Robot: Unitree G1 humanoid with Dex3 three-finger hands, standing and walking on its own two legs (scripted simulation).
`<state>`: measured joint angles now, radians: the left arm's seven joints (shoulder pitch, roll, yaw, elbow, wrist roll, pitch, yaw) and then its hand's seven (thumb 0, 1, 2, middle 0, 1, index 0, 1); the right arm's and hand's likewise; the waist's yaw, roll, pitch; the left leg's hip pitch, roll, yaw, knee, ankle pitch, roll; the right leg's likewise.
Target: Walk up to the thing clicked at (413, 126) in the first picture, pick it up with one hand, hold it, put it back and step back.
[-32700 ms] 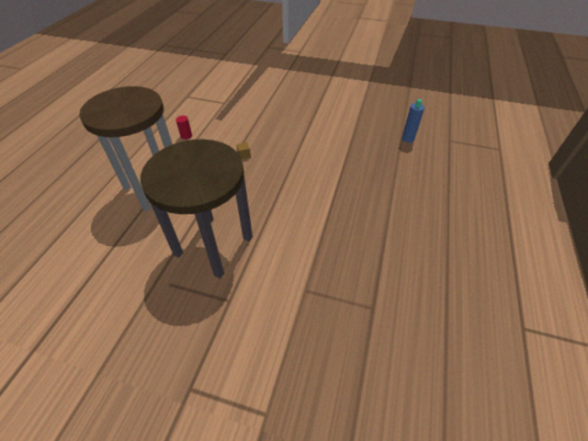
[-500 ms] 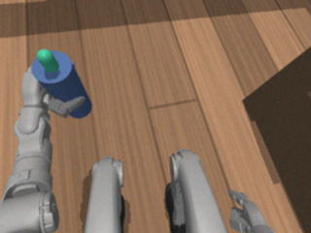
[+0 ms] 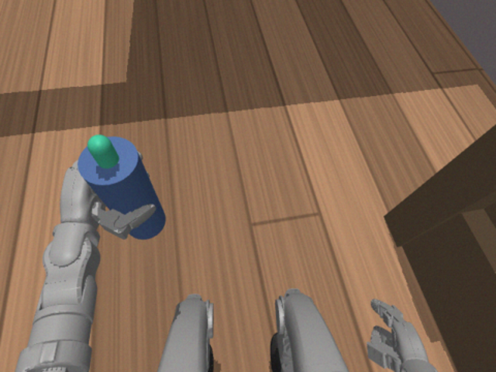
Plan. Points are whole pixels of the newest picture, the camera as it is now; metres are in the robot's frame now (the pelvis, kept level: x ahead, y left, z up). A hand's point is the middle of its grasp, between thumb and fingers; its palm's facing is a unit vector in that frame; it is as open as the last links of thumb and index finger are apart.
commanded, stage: lift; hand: left
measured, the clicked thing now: (126, 190) +0.38 +0.18 +0.04
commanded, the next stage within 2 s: hold in 1.14 s
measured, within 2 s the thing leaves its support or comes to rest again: neither
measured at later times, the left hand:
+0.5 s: hand (106, 163) +0.38 +0.18 +0.12, palm faces +0.02 -1.00 -0.03, open 10.2 cm
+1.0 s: hand (100, 145) +0.37 +0.17 +0.16, palm faces -0.02 -1.00 +0.00, open 10.2 cm
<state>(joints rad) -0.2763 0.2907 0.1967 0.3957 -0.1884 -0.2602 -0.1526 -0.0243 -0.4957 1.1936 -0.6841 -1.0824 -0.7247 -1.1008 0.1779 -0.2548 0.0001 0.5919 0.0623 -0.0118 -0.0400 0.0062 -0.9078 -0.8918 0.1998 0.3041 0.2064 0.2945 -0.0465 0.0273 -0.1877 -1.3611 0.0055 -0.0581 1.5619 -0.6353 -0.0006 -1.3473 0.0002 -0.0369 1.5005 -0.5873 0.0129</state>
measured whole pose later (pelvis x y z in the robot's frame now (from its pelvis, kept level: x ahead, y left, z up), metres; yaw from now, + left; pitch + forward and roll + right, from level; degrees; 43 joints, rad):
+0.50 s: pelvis +0.03 +0.00 +0.08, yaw +1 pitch +16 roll -3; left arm -0.18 0.25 0.15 0.38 -0.19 -0.29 -0.15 -0.02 -0.50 1.19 -0.70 -1.06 -0.74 -1.08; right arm 0.23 -0.23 0.01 0.62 0.04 -0.05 -0.04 0.01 -0.91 -0.89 0.20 0.30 0.21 0.29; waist -0.03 0.02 -0.12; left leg -0.94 0.01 -0.04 1.20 -0.55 0.00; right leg -0.93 0.00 -0.03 1.14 -0.50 0.02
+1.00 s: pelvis +0.04 +0.00 +0.12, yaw +1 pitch +11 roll -2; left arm -0.15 0.23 0.15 0.42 -0.21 -0.33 -0.20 -0.02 -0.48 1.18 -0.68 -1.08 -0.73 -1.09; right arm 0.24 -0.23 0.00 0.63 0.03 -0.05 -0.04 0.01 -0.90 -0.89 0.20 0.30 0.21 0.29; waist -0.02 0.01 -0.08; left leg -0.71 0.01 -0.03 1.01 -0.49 0.00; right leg -0.71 0.00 -0.02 0.96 -0.45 0.01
